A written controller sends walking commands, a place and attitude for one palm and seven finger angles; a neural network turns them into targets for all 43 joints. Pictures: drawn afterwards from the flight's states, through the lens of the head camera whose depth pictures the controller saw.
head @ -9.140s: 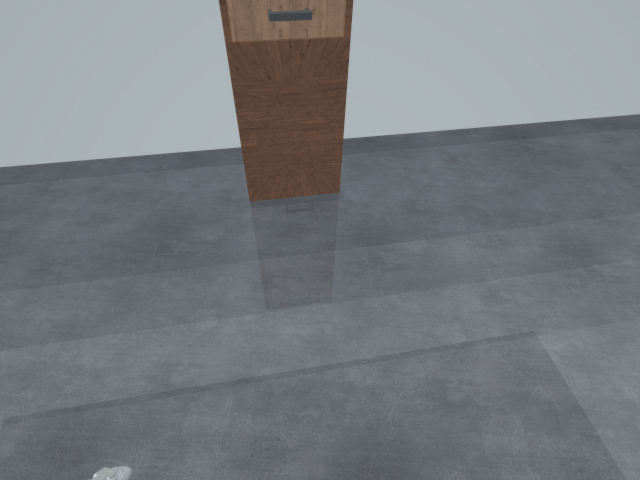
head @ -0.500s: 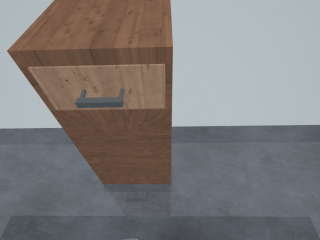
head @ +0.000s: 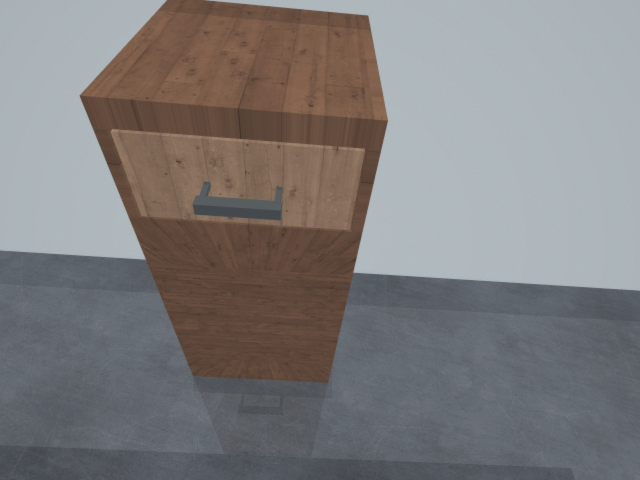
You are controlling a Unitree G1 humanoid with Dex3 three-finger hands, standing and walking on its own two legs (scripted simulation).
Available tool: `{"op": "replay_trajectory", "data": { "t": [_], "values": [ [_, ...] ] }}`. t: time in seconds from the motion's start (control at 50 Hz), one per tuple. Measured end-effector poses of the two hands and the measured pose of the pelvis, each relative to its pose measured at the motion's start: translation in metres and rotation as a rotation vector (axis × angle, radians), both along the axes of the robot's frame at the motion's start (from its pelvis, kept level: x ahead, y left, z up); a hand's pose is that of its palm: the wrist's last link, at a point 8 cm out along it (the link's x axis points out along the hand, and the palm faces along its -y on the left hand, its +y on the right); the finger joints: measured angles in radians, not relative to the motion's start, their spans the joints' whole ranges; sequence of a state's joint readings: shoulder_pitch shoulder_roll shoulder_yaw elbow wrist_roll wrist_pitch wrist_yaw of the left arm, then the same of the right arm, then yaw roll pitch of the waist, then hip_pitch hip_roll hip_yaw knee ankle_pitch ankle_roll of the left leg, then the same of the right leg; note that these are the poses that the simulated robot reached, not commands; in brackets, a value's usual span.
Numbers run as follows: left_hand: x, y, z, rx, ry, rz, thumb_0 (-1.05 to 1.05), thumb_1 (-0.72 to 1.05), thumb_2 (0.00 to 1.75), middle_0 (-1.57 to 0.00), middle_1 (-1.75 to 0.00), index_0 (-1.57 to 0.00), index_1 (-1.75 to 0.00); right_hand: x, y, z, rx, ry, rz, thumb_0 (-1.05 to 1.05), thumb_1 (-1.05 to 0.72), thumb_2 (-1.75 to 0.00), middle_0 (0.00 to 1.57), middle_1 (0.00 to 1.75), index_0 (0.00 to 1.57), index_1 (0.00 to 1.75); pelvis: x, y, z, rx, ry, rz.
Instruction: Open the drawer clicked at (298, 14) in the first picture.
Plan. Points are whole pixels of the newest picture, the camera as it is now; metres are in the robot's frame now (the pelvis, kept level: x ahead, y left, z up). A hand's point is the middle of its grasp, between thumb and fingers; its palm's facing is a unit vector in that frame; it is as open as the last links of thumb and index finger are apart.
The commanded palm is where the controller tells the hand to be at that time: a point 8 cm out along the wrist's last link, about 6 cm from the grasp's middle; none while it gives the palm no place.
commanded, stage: come to a stop and stand still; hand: left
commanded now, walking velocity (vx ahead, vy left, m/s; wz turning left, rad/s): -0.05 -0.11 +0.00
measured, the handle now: (240, 199) +0.53 +0.17 +0.04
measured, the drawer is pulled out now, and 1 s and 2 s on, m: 0.00 0.00 0.00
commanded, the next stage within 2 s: look again from close up in 0.64 s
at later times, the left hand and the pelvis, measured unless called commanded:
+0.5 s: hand out of the picture +0.04 +0.12 -0.18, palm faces +0.05 -0.97 -0.22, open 7.2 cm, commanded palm none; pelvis +0.02 -0.06 -0.01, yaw +0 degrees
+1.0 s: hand out of the picture -0.03 +0.13 -0.19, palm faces +0.03 -0.99 -0.16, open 7.4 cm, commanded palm none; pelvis -0.01 -0.03 -0.01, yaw +1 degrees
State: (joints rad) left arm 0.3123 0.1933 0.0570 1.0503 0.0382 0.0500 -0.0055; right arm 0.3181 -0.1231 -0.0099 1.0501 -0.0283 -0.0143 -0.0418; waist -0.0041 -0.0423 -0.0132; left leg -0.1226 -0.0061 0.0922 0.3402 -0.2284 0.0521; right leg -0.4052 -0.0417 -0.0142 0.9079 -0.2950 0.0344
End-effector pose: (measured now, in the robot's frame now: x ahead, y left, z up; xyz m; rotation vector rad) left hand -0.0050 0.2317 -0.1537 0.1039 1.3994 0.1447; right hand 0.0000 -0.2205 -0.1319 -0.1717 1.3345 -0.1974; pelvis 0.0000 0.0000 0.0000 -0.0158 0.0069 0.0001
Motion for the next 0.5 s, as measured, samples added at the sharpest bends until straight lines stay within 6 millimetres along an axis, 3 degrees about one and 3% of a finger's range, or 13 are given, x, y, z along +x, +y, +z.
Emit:
{"op": "replay_trajectory", "data": {
  "t": [0.08, 0.18, 0.24, 0.34, 0.5],
  "values": [
    [0.005, -0.008, 0.001, 0.0, 0.037, -0.024, 0.01, 0.91, 0.9, -0.19, -0.3, -0.19, -0.3, -0.029, 0.002, -0.003, 0.015, 0.081, -0.045, 0.01, -0.91, -0.89, 0.2, 0.3, 0.2, 0.3, 0.003, -0.006, 0.0, 0.005, 0.003, -0.007],
    [0.029, -0.027, 0.001, 0.023, 0.008, -0.046, 0.01, 0.92, 0.9, -0.2, -0.3, -0.19, -0.3, -0.063, -0.005, -0.013, 0.052, 0.197, -0.09, 0.01, -0.91, -0.89, 0.2, 0.3, 0.2, 0.3, 0.006, -0.022, -0.005, 0.016, 0.002, -0.01],
    [0.042, -0.038, 0.0, 0.053, -0.033, -0.05, 0.01, 0.93, 0.9, -0.2, -0.3, -0.2, -0.3, -0.074, -0.016, -0.023, 0.079, 0.242, -0.111, 0.01, -0.91, -0.89, 0.2, 0.3, 0.2, 0.3, 0.009, -0.035, -0.012, 0.028, -0.002, -0.018],
    [0.051, -0.051, 0.006, 0.074, -0.074, -0.042, 0.01, 0.95, 0.9, -0.2, -0.3, -0.2, -0.3, -0.064, -0.029, -0.029, 0.099, 0.239, -0.097, 0.01, -0.91, -0.89, 0.2, 0.3, 0.2, 0.3, 0.016, -0.048, -0.01, 0.012, -0.013, 0.005],
    [0.039, -0.064, 0.005, 0.065, -0.067, -0.007, 0.01, 0.96, 0.9, -0.2, -0.3, -0.2, -0.3, -0.016, -0.042, -0.027, 0.091, 0.127, -0.037, 0.01, -0.91, -0.89, 0.2, 0.3, 0.2, 0.3, 0.017, -0.06, -0.007, 0.013, -0.024, 0.006]
  ]
}}
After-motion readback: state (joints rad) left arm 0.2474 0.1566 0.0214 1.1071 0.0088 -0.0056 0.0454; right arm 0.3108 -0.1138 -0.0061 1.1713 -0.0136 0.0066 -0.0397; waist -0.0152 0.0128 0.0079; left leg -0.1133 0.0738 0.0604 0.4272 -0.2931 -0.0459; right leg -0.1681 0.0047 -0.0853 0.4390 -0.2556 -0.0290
